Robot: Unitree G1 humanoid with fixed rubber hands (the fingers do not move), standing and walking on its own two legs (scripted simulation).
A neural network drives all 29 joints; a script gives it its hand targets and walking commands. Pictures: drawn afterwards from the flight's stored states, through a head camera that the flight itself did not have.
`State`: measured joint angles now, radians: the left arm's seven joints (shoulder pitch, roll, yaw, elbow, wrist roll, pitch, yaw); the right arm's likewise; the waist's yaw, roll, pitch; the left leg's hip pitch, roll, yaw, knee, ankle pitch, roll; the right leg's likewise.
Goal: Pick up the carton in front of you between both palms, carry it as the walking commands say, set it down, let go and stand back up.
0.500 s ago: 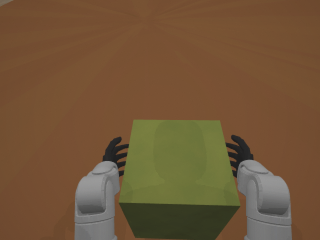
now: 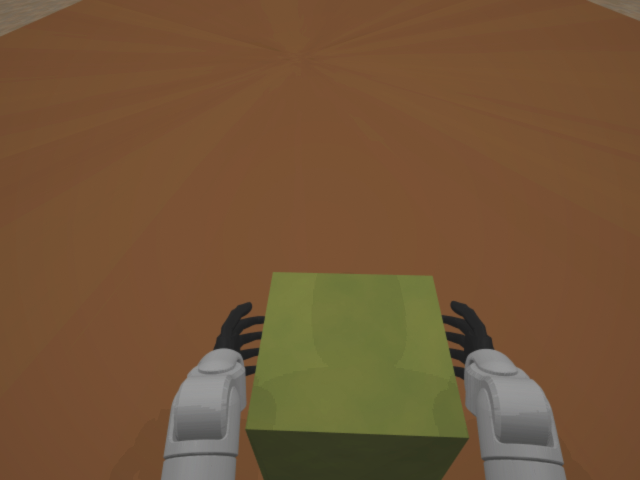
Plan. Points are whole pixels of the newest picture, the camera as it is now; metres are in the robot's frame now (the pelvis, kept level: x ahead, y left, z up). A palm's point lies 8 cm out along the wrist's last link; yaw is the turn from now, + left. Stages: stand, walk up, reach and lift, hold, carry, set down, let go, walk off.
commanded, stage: carry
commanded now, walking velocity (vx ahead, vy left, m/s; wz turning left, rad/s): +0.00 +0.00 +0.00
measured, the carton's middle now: (349, 391) +0.26 +0.00 -0.02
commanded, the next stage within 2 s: hold in 0.58 s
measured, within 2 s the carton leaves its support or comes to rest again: neither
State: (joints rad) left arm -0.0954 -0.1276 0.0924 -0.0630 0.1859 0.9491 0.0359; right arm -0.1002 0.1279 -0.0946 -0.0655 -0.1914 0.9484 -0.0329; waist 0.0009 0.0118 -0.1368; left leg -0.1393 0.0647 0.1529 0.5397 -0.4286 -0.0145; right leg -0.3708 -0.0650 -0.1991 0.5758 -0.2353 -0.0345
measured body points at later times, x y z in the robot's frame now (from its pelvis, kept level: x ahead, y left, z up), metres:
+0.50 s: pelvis -0.03 +0.00 +0.00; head -0.06 +0.00 +0.45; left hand +0.26 +0.16 +0.04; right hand +0.26 -0.15 +0.04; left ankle -0.09 +0.11 -0.73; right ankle +0.04 -0.10 -0.73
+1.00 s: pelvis -0.05 -0.01 +0.01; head -0.07 -0.03 +0.46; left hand +0.23 +0.17 +0.04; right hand +0.25 -0.13 +0.04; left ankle -0.09 +0.11 -0.73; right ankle +0.04 -0.11 -0.73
